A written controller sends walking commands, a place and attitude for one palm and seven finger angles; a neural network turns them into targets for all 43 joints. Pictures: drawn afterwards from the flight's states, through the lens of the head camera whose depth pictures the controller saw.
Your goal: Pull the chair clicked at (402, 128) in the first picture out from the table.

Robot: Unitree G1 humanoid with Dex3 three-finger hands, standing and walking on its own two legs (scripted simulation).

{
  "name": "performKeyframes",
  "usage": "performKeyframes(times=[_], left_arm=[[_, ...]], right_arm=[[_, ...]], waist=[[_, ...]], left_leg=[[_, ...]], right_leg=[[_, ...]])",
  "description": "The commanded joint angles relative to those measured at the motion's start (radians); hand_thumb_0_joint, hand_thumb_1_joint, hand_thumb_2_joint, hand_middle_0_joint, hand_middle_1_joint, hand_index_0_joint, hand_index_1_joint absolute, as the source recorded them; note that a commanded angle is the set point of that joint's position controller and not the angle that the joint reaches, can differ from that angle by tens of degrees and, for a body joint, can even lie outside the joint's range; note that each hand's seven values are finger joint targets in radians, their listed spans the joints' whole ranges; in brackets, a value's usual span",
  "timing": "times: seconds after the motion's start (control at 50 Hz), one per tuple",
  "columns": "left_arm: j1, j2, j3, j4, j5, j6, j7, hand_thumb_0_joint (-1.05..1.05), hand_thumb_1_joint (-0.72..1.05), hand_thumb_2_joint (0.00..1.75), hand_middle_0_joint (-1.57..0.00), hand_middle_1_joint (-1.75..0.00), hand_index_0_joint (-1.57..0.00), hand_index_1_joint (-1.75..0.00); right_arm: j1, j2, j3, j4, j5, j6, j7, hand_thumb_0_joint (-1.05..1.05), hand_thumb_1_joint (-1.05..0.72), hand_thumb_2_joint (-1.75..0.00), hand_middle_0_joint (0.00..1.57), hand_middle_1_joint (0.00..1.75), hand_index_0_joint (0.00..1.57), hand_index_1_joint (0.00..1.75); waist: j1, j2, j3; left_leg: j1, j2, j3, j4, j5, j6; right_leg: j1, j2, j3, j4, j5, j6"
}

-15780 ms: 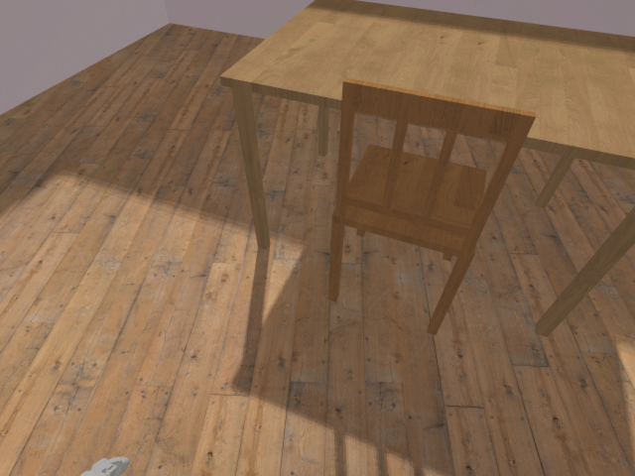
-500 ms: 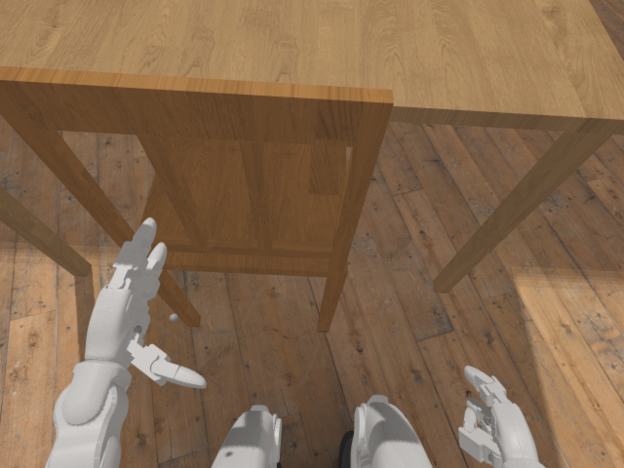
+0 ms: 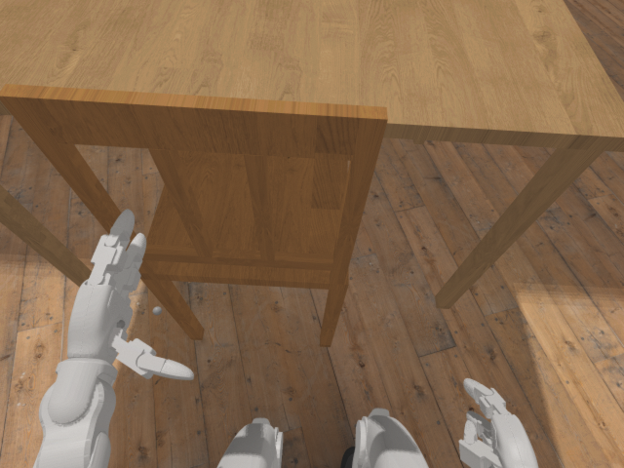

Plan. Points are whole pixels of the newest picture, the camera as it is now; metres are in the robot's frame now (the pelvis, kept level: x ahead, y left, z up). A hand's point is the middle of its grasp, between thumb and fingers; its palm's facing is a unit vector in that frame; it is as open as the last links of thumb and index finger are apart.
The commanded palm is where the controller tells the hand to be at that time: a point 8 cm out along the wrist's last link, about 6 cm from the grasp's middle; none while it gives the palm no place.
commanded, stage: push the fingers through the gap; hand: left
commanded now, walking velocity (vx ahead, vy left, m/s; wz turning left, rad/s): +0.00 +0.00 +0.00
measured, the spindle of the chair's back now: (188, 208) +0.46 +0.20 +0.00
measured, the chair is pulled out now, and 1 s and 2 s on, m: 0.00 0.00 0.00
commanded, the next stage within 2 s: hook a spindle and tug to test in 1.66 s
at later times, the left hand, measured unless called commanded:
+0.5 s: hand (181, 282) +0.34 +0.18 +0.01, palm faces -0.05 -1.00 -0.05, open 16.9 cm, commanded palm +0.33 +0.24 +0.01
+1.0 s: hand (183, 245) +0.40 +0.19 +0.01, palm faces -0.02 -1.00 -0.05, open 17.0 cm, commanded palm +0.37 +0.24 +0.01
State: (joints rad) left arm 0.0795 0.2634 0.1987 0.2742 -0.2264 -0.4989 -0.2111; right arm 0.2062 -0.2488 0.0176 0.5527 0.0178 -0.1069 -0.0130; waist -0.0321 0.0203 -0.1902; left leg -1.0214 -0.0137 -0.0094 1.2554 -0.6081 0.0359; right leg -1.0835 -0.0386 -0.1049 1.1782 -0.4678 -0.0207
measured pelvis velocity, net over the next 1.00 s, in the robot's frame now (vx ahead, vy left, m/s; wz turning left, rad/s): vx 0.00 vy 0.01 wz -0.02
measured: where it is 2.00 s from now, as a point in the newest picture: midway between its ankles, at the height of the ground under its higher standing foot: outside the picture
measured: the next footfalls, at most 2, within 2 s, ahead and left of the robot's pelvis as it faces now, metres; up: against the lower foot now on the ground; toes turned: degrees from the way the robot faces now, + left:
none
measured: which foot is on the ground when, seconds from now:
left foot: down 0.00-1.00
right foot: down 0.00-1.00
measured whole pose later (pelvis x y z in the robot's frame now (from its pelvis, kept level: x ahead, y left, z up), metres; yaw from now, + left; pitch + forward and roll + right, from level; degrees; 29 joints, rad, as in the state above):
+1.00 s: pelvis +0.00 +0.01 -0.01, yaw -1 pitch +25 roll -3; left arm -0.35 0.31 0.25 0.65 -0.18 -0.45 -0.21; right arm 0.22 -0.25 0.02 0.59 0.00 -0.06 -0.01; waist -0.08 0.02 -0.16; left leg -1.10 -0.01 0.01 1.27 -0.61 0.05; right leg -1.16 -0.04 -0.09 1.18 -0.45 0.00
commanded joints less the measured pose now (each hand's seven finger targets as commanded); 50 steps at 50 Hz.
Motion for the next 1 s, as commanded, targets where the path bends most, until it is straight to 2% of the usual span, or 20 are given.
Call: performKeyframes(times=[0.0,0.04,0.08,0.12,0.16,0.22,0.26,0.32,0.4,0.44,0.48,0.52,0.56,0.6,0.66,0.72,0.8,0.84,0.9,0.98], left_arm=[[-0.134,0.073,0.0,-0.051,-0.018,0.029,-0.07,0.0,-0.5,0.3,-0.06,-0.08,-0.06,-0.08],[-0.206,0.131,0.018,-0.253,-0.031,-0.013,-0.083,0.0,-0.5,0.3,-0.06,-0.08,-0.06,-0.08],[-0.241,0.18,0.041,-0.399,-0.032,-0.072,-0.058,0.0,-0.5,0.3,-0.06,-0.08,-0.06,-0.08],[-0.211,0.212,0.091,-0.392,-0.026,-0.108,-0.008,0.0,-0.5,0.3,-0.06,-0.08,-0.06,-0.08],[-0.25,0.172,0.085,-0.269,-0.01,-0.114,0.031,0.0,-0.5,0.3,-0.06,-0.08,-0.06,-0.08],[-0.251,0.118,0.066,0.001,0.014,-0.05,0.038,0.0,-0.5,0.3,-0.06,-0.08,-0.06,-0.08],[-0.277,0.109,0.043,0.068,0.02,0.006,0.009,0.0,-0.5,0.3,-0.06,-0.08,-0.06,-0.08],[-0.324,0.14,0.042,-0.003,0.009,0.057,-0.04,0.0,-0.5,0.3,-0.06,-0.08,-0.06,-0.08],[-0.372,0.226,0.111,-0.237,-0.025,0.006,-0.031,0.0,-0.5,0.3,-0.06,-0.08,-0.06,-0.08],[-0.346,0.224,0.137,-0.22,-0.031,-0.028,-0.002,0.0,-0.5,0.3,-0.06,-0.08,-0.06,-0.08],[-0.349,0.177,0.12,-0.103,-0.022,-0.042,0.021,0.0,-0.5,0.3,-0.06,-0.08,-0.06,-0.08],[-0.343,0.14,0.095,0.043,-0.002,-0.03,0.022,0.0,-0.5,0.3,-0.06,-0.08,-0.06,-0.08],[-0.399,0.14,0.077,0.117,0.018,-0.013,0.006,0.0,-0.5,0.3,-0.06,-0.08,-0.06,-0.08],[-0.426,0.127,0.044,0.103,0.021,0.004,-0.026,0.0,-0.5,0.3,-0.06,-0.08,-0.06,-0.08],[-0.528,0.185,0.061,-0.009,0.011,-0.001,-0.053,0.0,-0.5,0.3,-0.06,-0.08,-0.06,-0.08],[-0.59,0.247,0.117,-0.085,0.002,-0.04,-0.029,0.0,-0.5,0.3,-0.06,-0.08,-0.06,-0.08],[-0.561,0.238,0.143,0.026,0.01,-0.058,0.02,0.0,-0.5,0.3,-0.06,-0.08,-0.06,-0.08],[-0.542,0.179,0.105,0.146,0.025,-0.035,0.022,0.0,-0.5,0.3,-0.06,-0.08,-0.06,-0.08],[-0.6,0.165,0.075,0.249,0.045,0.001,0.003,0.0,-0.5,0.3,-0.06,-0.08,-0.06,-0.08],[-0.681,0.195,0.075,0.123,0.038,-0.011,-0.018,0.0,-0.5,0.3,-0.06,-0.08,-0.06,-0.08]], right_arm=[[-0.014,-0.167,-0.065,-0.157,0.019,-0.047,-0.01,0.0,-0.9,-0.9,0.2,0.3,0.2,0.3],[-0.011,-0.158,-0.068,-0.172,0.014,-0.062,-0.019,0.0,-0.9,-0.9,0.2,0.3,0.2,0.3],[0.004,-0.144,-0.067,-0.157,0.002,-0.08,-0.025,0.0,-0.9,-0.9,0.2,0.3,0.2,0.3],[0.015,-0.139,-0.065,-0.127,-0.012,-0.087,-0.027,0.0,-0.9,-0.9,0.2,0.3,0.2,0.3],[0.002,-0.137,-0.06,-0.095,-0.016,-0.083,-0.022,0.0,-0.9,-0.9,0.2,0.3,0.2,0.3],[-0.004,-0.154,-0.058,-0.083,-0.013,-0.059,-0.01,0.0,-0.9,-0.9,0.2,0.3,0.2,0.3],[-0.002,-0.168,-0.06,-0.101,-0.002,-0.042,-0.007,0.0,-0.9,-0.9,0.2,0.3,0.2,0.3],[0.012,-0.174,-0.061,-0.136,0.01,-0.029,-0.013,0.0,-0.9,-0.9,0.2,0.3,0.2,0.3],[0.03,-0.155,-0.064,-0.142,0.002,-0.042,-0.021,0.0,-0.9,-0.9,0.2,0.3,0.2,0.3],[0.035,-0.144,-0.061,-0.121,-0.004,-0.045,-0.02,0.0,-0.9,-0.9,0.2,0.3,0.2,0.3],[0.03,-0.142,-0.058,-0.093,-0.006,-0.042,-0.015,0.0,-0.9,-0.9,0.2,0.3,0.2,0.3],[0.034,-0.15,-0.057,-0.078,-0.008,-0.035,-0.009,0.0,-0.9,-0.9,0.2,0.3,0.2,0.3],[0.038,-0.165,-0.059,-0.073,-0.005,-0.027,-0.007,0.0,-0.9,-0.9,0.2,0.3,0.2,0.3],[0.047,-0.171,-0.064,-0.084,0.0,-0.023,-0.006,0.0,-0.9,-0.9,0.2,0.3,0.2,0.3],[0.056,-0.172,-0.068,-0.096,0.002,-0.02,-0.014,0.0,-0.9,-0.9,0.2,0.3,0.2,0.3],[0.072,-0.167,-0.069,-0.079,-0.008,-0.025,-0.021,0.0,-0.9,-0.9,0.2,0.3,0.2,0.3],[0.071,-0.16,-0.064,-0.057,-0.016,-0.021,-0.016,0.0,-0.9,-0.9,0.2,0.3,0.2,0.3],[0.069,-0.161,-0.061,-0.05,-0.014,-0.008,-0.009,0.0,-0.9,-0.9,0.2,0.3,0.2,0.3],[0.085,-0.174,-0.062,-0.049,-0.01,0.008,-0.004,0.0,-0.9,-0.9,0.2,0.3,0.2,0.3],[0.093,-0.173,-0.068,-0.072,-0.008,0.017,-0.002,0.0,-0.9,-0.9,0.2,0.3,0.2,0.3]], waist=[[-0.024,0.005,-0.23],[-0.008,0.058,-0.401],[0.004,0.14,-0.48],[0.002,0.122,-0.46],[-0.022,0.087,-0.345],[-0.042,-0.009,-0.208],[-0.035,-0.007,-0.22],[-0.015,0.041,-0.356],[0.003,0.09,-0.524],[-0.003,0.061,-0.488],[-0.029,0.008,-0.367],[-0.044,-0.012,-0.266],[-0.051,-0.007,-0.23],[-0.05,0.04,-0.281],[-0.04,0.106,-0.401],[-0.034,0.118,-0.478],[-0.034,0.085,-0.419],[-0.047,0.043,-0.343],[-0.063,0.031,-0.308],[-0.044,0.11,-0.451]], left_leg=[[0.015,-0.012,-0.031,-0.178,0.198,-0.017],[0.116,-0.005,-0.035,-0.177,0.328,-0.016],[0.224,0.002,-0.047,-0.176,0.463,-0.034],[0.223,0.007,-0.057,-0.166,0.514,-0.047],[0.143,0.008,-0.064,-0.153,0.439,-0.046],[0.006,-0.001,-0.055,-0.148,0.252,-0.031],[-0.01,-0.007,-0.045,-0.161,0.202,-0.027],[0.062,-0.005,-0.037,-0.182,0.285,-0.023],[0.197,0.006,-0.049,-0.175,0.516,-0.035],[0.176,0.008,-0.049,-0.17,0.526,-0.035],[0.103,0.01,-0.051,-0.168,0.436,-0.032],[0.032,0.005,-0.039,-0.165,0.338,-0.028],[0.003,0.003,-0.041,-0.169,0.277,-0.028],[0.056,0.003,-0.036,-0.173,0.32,-0.028],[0.16,0.01,-0.045,-0.179,0.428,-0.038],[0.242,0.017,-0.066,-0.17,0.544,-0.052],[0.185,0.014,-0.066,-0.17,0.514,-0.054],[0.124,0.013,-0.06,-0.176,0.445,-0.049],[0.083,0.011,-0.054,-0.18,0.371,-0.041],[0.209,0.017,-0.063,-0.185,0.503,-0.057]], right_leg=[[0.263,0.024,0.076,-0.139,0.063,-0.012],[0.349,0.021,0.084,-0.123,0.191,-0.011],[0.351,0.024,0.079,-0.105,0.268,-0.015],[0.311,0.032,0.068,-0.081,0.28,-0.017],[0.235,0.031,0.054,-0.068,0.219,-0.013],[0.176,0.032,0.051,-0.083,0.088,-0.008],[0.194,0.029,0.062,-0.101,0.058,-0.009],[0.291,0.025,0.074,-0.112,0.149,-0.011],[0.388,0.028,0.077,-0.092,0.34,-0.01],[0.384,0.029,0.075,-0.091,0.356,-0.007],[0.319,0.033,0.064,-0.09,0.287,-0.004],[0.261,0.034,0.062,-0.101,0.205,-0.003],[0.225,0.032,0.062,-0.103,0.147,-0.006],[0.231,0.029,0.064,-0.107,0.178,-0.011],[0.273,0.029,0.068,-0.105,0.244,-0.012],[0.282,0.032,0.062,-0.09,0.3,-0.012],[0.266,0.034,0.054,-0.081,0.28,-0.011],[0.235,0.033,0.049,-0.085,0.237,-0.007],[0.212,0.033,0.052,-0.095,0.193,-0.009],[0.249,0.032,0.056,-0.094,0.257,-0.013]])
